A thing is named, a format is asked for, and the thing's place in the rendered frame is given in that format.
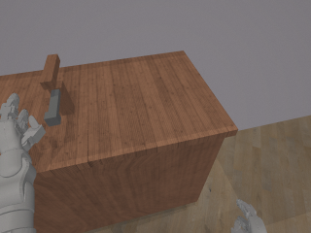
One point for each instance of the counter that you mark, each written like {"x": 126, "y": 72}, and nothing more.
{"x": 137, "y": 136}

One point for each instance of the tap lever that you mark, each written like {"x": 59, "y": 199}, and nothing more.
{"x": 52, "y": 116}

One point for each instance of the left robot hand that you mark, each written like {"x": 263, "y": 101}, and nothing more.
{"x": 15, "y": 134}

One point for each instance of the robot left forearm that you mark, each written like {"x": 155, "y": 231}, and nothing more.
{"x": 17, "y": 193}

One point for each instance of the right robot hand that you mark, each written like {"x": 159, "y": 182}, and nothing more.
{"x": 253, "y": 224}

